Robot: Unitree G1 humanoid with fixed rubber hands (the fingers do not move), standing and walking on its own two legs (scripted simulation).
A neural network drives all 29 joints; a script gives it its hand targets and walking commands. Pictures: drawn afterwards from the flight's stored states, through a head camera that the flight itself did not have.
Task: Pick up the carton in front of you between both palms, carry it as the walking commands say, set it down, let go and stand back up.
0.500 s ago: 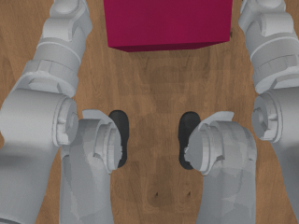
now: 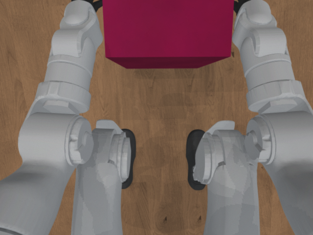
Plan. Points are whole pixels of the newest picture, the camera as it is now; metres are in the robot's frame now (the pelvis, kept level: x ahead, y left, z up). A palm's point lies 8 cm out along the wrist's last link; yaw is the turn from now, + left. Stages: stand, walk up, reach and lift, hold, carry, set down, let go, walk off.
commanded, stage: reach and lift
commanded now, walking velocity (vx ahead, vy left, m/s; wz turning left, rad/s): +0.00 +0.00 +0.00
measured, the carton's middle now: (164, 17) +0.54 -0.01 -0.20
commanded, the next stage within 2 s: none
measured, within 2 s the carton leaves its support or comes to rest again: neither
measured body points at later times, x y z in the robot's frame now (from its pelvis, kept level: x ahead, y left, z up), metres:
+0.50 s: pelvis -0.01 +0.01 +0.12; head +0.26 -0.01 +0.49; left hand +0.51 +0.13 +0.06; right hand +0.50 -0.17 +0.06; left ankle +0.11 +0.13 -0.33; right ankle +0.11 -0.12 -0.33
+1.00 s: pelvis +0.04 +0.01 +0.26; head +0.20 -0.01 +0.68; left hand +0.47 +0.14 +0.22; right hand +0.45 -0.17 +0.22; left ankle +0.11 +0.13 -0.33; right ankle +0.11 -0.12 -0.33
